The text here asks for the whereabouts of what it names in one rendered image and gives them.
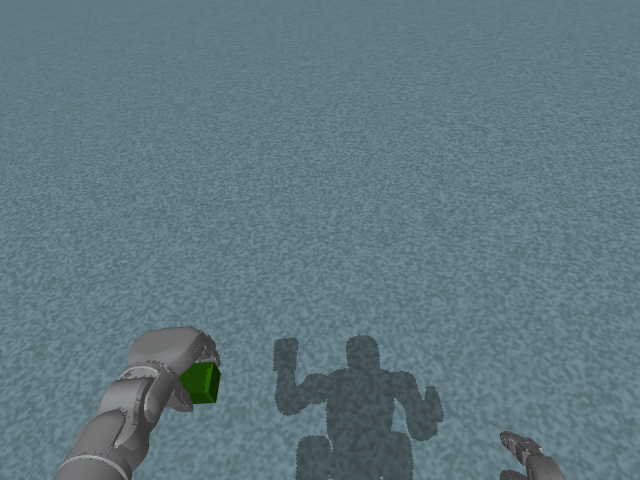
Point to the left robot hand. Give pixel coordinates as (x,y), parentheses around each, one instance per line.
(175,350)

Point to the small box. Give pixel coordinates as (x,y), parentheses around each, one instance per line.
(201,381)

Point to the right robot hand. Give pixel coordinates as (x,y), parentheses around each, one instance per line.
(529,454)

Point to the left robot arm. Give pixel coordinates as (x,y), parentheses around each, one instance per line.
(116,440)

